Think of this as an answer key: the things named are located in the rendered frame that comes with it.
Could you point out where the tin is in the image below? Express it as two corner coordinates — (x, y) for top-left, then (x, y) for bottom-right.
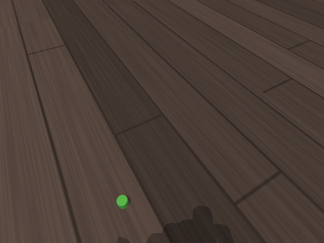
(116, 195), (129, 209)

